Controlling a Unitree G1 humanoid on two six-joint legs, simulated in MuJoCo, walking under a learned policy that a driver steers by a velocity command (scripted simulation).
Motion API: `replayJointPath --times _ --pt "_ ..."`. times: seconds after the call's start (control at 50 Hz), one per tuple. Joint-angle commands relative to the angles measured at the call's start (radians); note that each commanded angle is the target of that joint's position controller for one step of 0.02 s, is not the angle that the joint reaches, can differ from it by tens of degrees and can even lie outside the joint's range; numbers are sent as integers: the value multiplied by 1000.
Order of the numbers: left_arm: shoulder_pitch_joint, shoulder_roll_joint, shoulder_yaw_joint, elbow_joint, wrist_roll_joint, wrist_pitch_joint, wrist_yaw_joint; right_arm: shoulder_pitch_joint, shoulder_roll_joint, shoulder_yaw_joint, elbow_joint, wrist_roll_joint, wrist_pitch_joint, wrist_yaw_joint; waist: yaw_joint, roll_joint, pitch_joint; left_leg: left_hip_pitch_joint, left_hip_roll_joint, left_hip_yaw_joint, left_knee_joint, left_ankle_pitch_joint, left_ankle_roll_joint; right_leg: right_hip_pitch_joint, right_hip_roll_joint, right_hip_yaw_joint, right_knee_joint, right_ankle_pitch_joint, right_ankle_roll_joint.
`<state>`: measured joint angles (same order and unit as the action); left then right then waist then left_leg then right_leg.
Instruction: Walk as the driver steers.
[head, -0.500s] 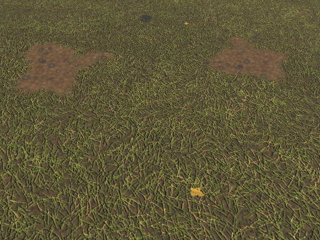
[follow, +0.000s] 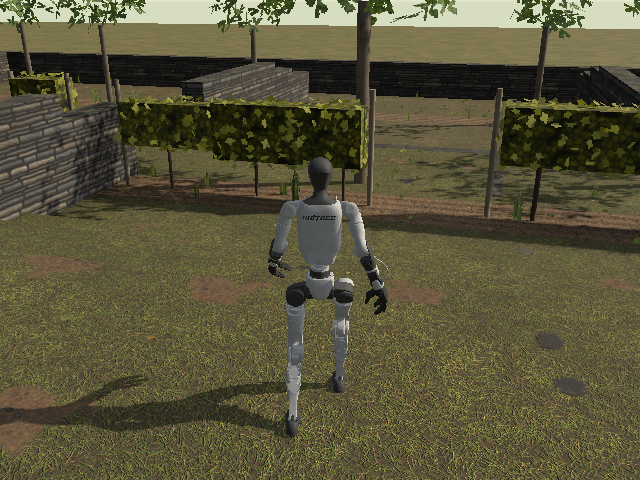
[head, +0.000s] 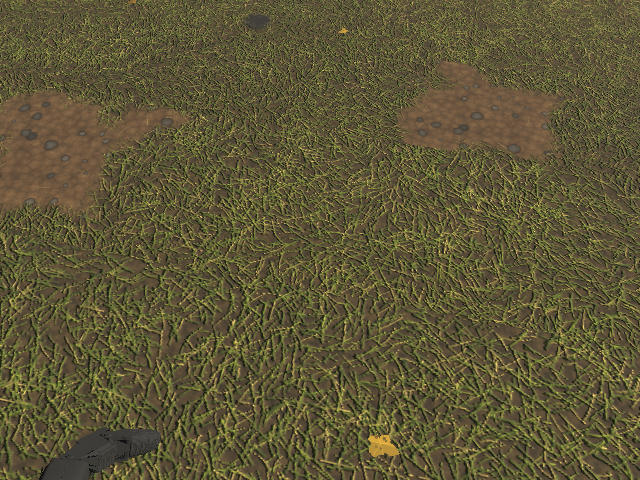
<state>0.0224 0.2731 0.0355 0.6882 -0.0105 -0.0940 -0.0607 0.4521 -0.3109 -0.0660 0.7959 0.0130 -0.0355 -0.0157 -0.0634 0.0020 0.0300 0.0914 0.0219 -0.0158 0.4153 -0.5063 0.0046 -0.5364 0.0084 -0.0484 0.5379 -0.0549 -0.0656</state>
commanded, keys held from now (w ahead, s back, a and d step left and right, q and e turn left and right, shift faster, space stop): w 0.80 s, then w+e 0.20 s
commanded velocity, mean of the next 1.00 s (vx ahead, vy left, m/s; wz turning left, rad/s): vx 0.49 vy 0.00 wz -0.03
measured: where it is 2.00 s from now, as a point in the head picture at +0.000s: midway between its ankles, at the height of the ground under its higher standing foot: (341, 247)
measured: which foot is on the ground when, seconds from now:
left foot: down 0.00-0.00, up 0.02-0.50, down 0.52-1.00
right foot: down 0.00-0.54, up 0.56-1.00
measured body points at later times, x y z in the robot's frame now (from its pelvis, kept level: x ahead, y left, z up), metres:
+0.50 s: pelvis +0.29 +0.02 +0.01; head +0.30 +0.03 +0.46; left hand +0.29 +0.27 -0.12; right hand +0.49 -0.19 -0.07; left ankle +0.44 +0.14 -0.70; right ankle +0.13 -0.10 -0.71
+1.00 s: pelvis +0.57 +0.04 +0.02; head +0.58 +0.04 +0.47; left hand +0.78 +0.25 -0.08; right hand +0.52 -0.18 -0.12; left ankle +0.44 +0.14 -0.71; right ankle +0.73 -0.08 -0.67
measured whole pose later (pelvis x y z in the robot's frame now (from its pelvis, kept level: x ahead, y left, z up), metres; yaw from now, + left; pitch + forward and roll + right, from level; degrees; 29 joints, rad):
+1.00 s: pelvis +0.57 +0.04 +0.02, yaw -3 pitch +3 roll +1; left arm 0.09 0.22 0.00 0.77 0.08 -0.06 -0.08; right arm 0.48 -0.20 0.02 0.91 -0.10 -0.10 0.06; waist -0.08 -0.02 -0.05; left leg 0.03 -0.04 0.09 0.25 -0.34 0.04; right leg -0.71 -0.04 -0.01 0.74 0.08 -0.05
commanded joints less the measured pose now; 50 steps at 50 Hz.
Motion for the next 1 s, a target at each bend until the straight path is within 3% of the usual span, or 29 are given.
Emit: replayJointPath --times 0.02,0.04,0.06,0.08,0.1,0.12,0.16,0.18,0.2,0.24,0.26,0.32,0.4,0.46,0.5,0.52,0.54,0.56,0.58,0.6,0.62,0.66,0.7,0.78,0.88,0.92,0.96,0.98,1.0 --pt "429 298 91 51 10 1 11 142 28 22 -91 -3 -26 4 126 -311 -465 -662 -91 -63 834 -21 9 967 -387 715 -111 -325 -286" --pt "410 196 65 42 -7 -1 13 30 -88 2 -83 17 -45 10 185 -210 -404 -766 -61 -168 930 -63 20 916 -367 798 -239 -460 -242" --pt "336 171 55 39 -5 2 21 -83 -130 -12 -121 39 -54 15 175 -157 -231 -839 -9 -123 942 16 29 779 -346 642 -255 -424 -200" --pt "269 159 49 29 3 4 25 -135 -121 -6 -132 29 -62 11 141 -56 -149 -812 44 -90 894 105 34 628 -315 538 -269 -313 -180" --pt "224 138 44 24 13 3 25 -160 -111 -9 -134 10 -62 8 111 -37 -90 -780 77 -79 834 164 32 505 -278 455 -290 -214 -177" --pt "199 117 37 20 26 -3 26 -134 -101 -11 -127 8 -53 8 75 -65 -83 -717 104 -89 807 205 33 428 -250 403 -317 -161 -175" --pt "185 108 36 27 18 -16 26 -90 -67 -6 -108 9 -31 6 44 -84 -75 -673 118 -76 760 223 18 354 -229 334 -369 -119 -194" --pt "222 -10 0 23 73 -55 34 -88 38 53 -86 -156 -44 63 43 -97 -31 -725 93 -79 801 243 40 276 -213 303 -387 -247 -179" --pt "230 9 4 30 76 -63 33 -104 39 49 -88 -154 -44 77 45 -84 -3 -781 92 -80 760 274 42 270 -210 284 -402 -265 -180" --pt "226 68 15 20 85 -64 24 -183 -12 46 -111 -114 -47 84 59 -57 -8 -852 104 -63 660 406 25 279 -210 243 -412 -226 -191" --pt "242 84 15 23 88 -62 19 -223 -22 49 -121 -108 -49 83 71 -37 -19 -863 111 -57 594 472 12 293 -218 231 -410 -186 -200" --pt "305 100 10 44 87 -49 0 -316 -8 67 -140 -99 -45 81 111 -41 -12 -818 97 -20 379 584 -14 321 -202 157 -389 -70 -208" --pt "373 120 9 90 84 -37 -25 -394 -28 71 -175 -90 -36 81 127 -56 17 -755 54 -2 230 597 25 398 -231 149 -359 -25 -196" --pt "381 134 15 119 80 -27 -17 -442 -41 69 -195 -79 -43 66 127 -61 27 -764 34 -5 142 529 62 563 -275 167 -323 43 -165" --pt "356 152 20 128 74 -21 -3 -415 -67 56 -200 -67 -52 62 80 -52 -5 -605 -13 50 86 531 106 569 -256 131 -242 236 -123" --pt "356 149 18 131 81 -23 0 -335 -109 35 -182 -52 -63 58 36 -41 -74 -400 -39 70 119 555 140 504 -198 81 -122 378 -76" --pt "438 59 -8 122 104 -30 5 -159 -171 18 -134 -49 -71 55 16 77 -293 9 54 -36 240 749 258 340 -93 12 152 288 1" --pt "577 -30 -45 105 124 -46 -11 87 -190 16 -91 -46 -58 51 -27 278 -559 498 323 -522 77 579 474 -16 84 20 458 -290 68" --pt "392 50 -18 95 83 -38 -29 233 -139 20 -30 -72 -59 43 -135 167 -397 436 316 -685 -75 351 371 -224 103 138 672 -489 34" --pt "275 55 -7 67 61 -39 -15 180 -154 9 -2 -65 -74 42 -110 147 -153 224 290 -561 -118 147 273 -344 35 174 759 -409 -2" --pt "254 74 -4 76 73 -42 10 48 -108 17 -17 -58 -76 36 -59 99 -60 6 271 -463 -148 154 261 -314 -39 164 745 -309 -11" --pt "251 30 -27 68 107 -35 28 -67 -9 51 -30 -56 -71 26 31 64 -87 -185 245 -331 -192 395 271 -163 -107 149 680 -217 -8" --pt "251 15 -29 72 99 -14 19 -139 19 57 -54 -66 -77 21 76 51 -96 -261 214 -255 -254 408 267 -120 -123 137 606 -210 14" --pt "163 15 -31 62 89 7 2 -79 -29 37 -23 -96 -93 43 43 30 -52 -266 203 -158 -286 537 292 -214 -129 95 386 3 54" --pt "74 21 -24 45 81 27 -17 24 -32 41 49 -99 -88 74 17 48 -23 -206 197 -39 -248 698 263 -211 -89 67 178 241 39" --pt "33 14 -22 27 83 29 -22 41 -19 49 68 -119 -78 81 15 62 -11 -221 196 5 -233 683 238 -168 -70 51 215 225 31" --pt "-6 34 -11 9 73 24 -16 44 -26 49 84 -105 -76 75 13 65 9 -136 219 13 -222 682 216 -187 -62 57 173 160 16" --pt "7 39 -3 4 91 14 -15 39 -38 51 67 -121 -75 69 25 77 -11 -159 211 37 -189 721 206 -105 -26 0 288 122 5" --pt "31 57 6 4 92 4 -13 3 -49 50 62 -126 -78 62 53 72 -7 -184 215 63 -154 770 183 -43 -21 7 296 46 -10"
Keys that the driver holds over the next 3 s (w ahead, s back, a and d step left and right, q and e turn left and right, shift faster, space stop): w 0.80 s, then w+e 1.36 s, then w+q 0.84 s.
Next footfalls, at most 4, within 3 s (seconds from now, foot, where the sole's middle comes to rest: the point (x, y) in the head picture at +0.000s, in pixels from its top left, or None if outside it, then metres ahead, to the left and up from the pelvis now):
0.52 left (248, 466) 0.48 0.14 -0.75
1.08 right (342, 336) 0.75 -0.07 -0.75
1.62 left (281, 262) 1.11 0.07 -0.94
2.10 right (406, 219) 1.24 -0.31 -0.94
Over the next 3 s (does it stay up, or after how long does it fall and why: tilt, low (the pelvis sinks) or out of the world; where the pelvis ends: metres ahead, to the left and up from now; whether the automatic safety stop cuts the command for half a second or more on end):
stays up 1.56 -0.42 -0.28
